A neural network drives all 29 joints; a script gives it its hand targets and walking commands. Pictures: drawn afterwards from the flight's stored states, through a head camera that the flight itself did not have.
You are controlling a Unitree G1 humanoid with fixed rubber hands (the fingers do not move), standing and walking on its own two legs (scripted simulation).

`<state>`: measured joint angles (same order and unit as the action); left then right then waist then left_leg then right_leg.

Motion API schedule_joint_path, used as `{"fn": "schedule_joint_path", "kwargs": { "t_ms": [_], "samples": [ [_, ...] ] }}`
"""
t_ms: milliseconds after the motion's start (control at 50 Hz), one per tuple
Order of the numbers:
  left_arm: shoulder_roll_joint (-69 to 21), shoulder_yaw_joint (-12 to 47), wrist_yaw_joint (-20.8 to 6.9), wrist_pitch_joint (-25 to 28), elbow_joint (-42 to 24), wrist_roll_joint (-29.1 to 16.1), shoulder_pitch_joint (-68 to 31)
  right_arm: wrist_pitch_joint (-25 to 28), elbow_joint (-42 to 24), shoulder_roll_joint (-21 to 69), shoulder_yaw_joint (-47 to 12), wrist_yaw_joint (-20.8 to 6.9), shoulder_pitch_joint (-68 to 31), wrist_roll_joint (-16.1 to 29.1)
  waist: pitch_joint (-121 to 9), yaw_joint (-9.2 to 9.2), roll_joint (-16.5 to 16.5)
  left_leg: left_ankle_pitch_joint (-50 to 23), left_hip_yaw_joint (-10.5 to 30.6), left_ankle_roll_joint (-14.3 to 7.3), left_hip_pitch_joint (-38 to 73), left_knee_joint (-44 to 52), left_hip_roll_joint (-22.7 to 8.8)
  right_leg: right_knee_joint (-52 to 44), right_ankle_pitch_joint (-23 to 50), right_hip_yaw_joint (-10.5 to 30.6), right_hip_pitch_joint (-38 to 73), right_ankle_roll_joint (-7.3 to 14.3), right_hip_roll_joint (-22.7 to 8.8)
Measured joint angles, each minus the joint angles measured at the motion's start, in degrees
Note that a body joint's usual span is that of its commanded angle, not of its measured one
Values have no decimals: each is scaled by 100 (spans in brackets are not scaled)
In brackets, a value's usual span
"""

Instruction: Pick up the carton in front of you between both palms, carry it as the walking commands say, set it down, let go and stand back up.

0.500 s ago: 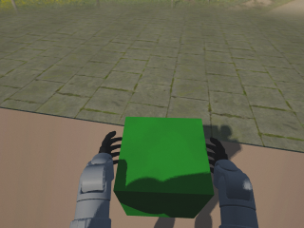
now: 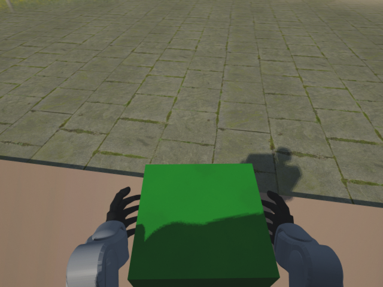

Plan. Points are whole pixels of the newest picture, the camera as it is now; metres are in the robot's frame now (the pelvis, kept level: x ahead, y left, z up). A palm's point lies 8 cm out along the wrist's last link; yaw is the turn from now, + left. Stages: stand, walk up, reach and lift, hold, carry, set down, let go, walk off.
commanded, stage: carry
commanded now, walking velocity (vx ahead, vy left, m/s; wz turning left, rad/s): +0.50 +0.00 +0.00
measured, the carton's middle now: (199, 239) +0.25 +0.01 +0.01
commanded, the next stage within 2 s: none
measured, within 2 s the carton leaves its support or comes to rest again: neither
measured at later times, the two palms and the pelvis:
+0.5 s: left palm (142, 122) +0.54 +0.18 +0.09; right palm (246, 117) +0.59 -0.12 +0.09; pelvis +0.33 -0.01 +0.01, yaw +6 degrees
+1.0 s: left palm (160, 63) +0.96 +0.19 +0.09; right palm (232, 63) +0.99 -0.11 +0.08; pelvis +0.63 +0.03 -0.02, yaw +4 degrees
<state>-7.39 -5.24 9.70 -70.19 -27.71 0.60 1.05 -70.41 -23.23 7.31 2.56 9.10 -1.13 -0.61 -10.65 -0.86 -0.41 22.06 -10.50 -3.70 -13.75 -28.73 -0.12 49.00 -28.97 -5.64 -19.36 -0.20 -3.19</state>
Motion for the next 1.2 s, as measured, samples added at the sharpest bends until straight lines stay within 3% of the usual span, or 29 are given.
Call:
{"fn": "schedule_joint_path", "kwargs": {
  "t_ms": [20,80,180,220,240,260,300,340,380,460,520,580,620,660,700,740,780,860,920,940,1000,1040,1100,1160,1200],
  "samples": [
    [3,14,2,-7,23,-33,-52,12,-88,3,9,13,72,-7,8,53,-111,-41,51,87,135,164,-21,286,-30,-8,-267,34,61],
    [10,64,-31,91,78,-98,-195,110,-338,12,44,51,210,-29,102,239,-337,-15,212,73,629,707,-50,294,311,-121,-946,66,107],
    [-1,183,-165,357,-231,-29,-19,169,-768,15,2,75,275,-36,342,380,-363,406,343,235,1556,957,-208,-1387,1455,-461,-1276,68,257],
    [-9,234,-246,406,-266,51,43,153,-812,10,7,71,277,-36,390,342,-209,733,282,334,1691,230,-282,-1880,1964,-667,-988,262,316],
    [-10,283,-256,431,-175,94,35,138,-766,5,65,66,263,-25,376,293,-168,645,299,369,1511,-536,-373,-1699,2267,-703,-910,460,309],
    [-4,322,-256,449,-44,145,4,118,-660,2,136,53,215,-15,356,207,-152,409,459,383,1144,-1516,-399,-1443,2102,-757,-866,571,310],
    [2,301,-246,407,159,207,-65,104,-390,-2,189,-4,118,-16,332,88,-59,425,811,317,207,-3370,-259,-1385,1556,-789,-607,616,325],
    [-2,219,-243,333,223,242,-62,116,-167,-5,138,-67,59,-64,348,-42,43,204,835,254,-601,-4203,-207,-1652,1454,-787,-242,525,331],
    [-7,177,-242,288,228,266,2,147,-47,-4,63,-133,86,-150,354,-157,91,-99,737,296,-1159,-3945,-300,-2058,1442,-746,183,470,354],
    [-7,198,-227,265,176,249,48,211,-108,8,16,-205,226,-237,331,-291,127,-467,509,383,-1755,-2171,-480,-2712,1357,-589,873,369,313],
    [1,234,-208,257,103,184,-39,267,-314,18,29,-208,331,-247,378,-250,150,-770,309,354,-1787,-938,-479,-2836,1076,-501,1300,240,199],
    [12,230,-198,233,74,127,-226,283,-467,14,72,-170,296,-224,407,-147,203,-1122,9,291,-1594,-279,-362,-2563,541,-421,1620,67,27],
    [18,133,-195,224,98,109,-421,265,-402,-3,109,-111,57,-168,413,-50,198,-1268,-130,177,-1334,-94,-262,-2048,33,-353,1710,-32,-75],
    [91,-89,-195,251,257,63,-690,327,-34,-7,106,-32,-374,-124,475,137,289,-1303,-248,20,-1369,-625,-222,-662,-106,-143,1275,-7,-238],
    [200,-252,-195,260,464,-15,-957,332,278,26,172,52,-761,-67,567,296,230,-834,-291,-22,-1282,-816,-231,1103,-46,233,423,94,-60],
    [162,-418,-193,286,652,-49,-1236,344,435,57,309,125,-1026,-18,694,429,168,-736,-267,62,-1079,-650,-212,2005,-7,308,-327,190,79],
    [25,-598,-197,391,875,-7,-1512,403,600,61,483,134,-1277,3,825,527,120,-675,-224,69,-811,-391,-183,1870,131,268,-853,232,105],
    [-118,-854,-187,691,1310,193,-2019,591,1106,-28,757,106,-1915,38,1039,630,44,-453,-107,154,-356,-146,-201,53,617,117,-1248,265,134],
    [-51,-918,-159,856,1600,329,-2375,725,1497,-142,850,84,-2398,37,1145,522,75,-15,-64,299,-108,-445,-199,-1379,1957,-40,-1032,336,190],
    [-37,-930,-156,914,1714,361,-2489,766,1622,-198,876,73,-2543,35,1148,457,72,194,-41,349,-95,-692,-210,-1443,2348,-76,-964,419,184],
    [-18,-952,-140,1075,2107,326,-2772,878,2060,-401,966,6,-2918,70,1203,213,-108,766,477,316,-357,-1557,-233,-1114,1407,-141,-867,563,328],
    [23,-984,-103,1071,2295,297,-2881,895,2309,-415,1039,7,-3081,53,1276,86,-123,897,729,260,-478,-1611,-145,-1190,1395,-170,-769,563,368],
    [77,-1070,-68,1034,2398,215,-2999,929,2392,-266,1198,0,-3163,-46,1337,-58,33,461,730,302,-539,-969,-64,-1532,1395,-135,-575,575,388],
    [107,-1145,-81,1113,2265,42,-3089,1001,2106,-130,1284,-11,-3195,-100,1477,-126,114,-449,632,350,-430,-409,-86,-1610,1291,-128,-435,561,458],
    [115,-1122,-73,1204,2099,-68,-3091,1063,1806,-51,1314,-5,-3135,-117,1529,-116,182,-294,613,374,-308,-308,-97,-1563,1238,-136,-400,541,461]
  ]
}}
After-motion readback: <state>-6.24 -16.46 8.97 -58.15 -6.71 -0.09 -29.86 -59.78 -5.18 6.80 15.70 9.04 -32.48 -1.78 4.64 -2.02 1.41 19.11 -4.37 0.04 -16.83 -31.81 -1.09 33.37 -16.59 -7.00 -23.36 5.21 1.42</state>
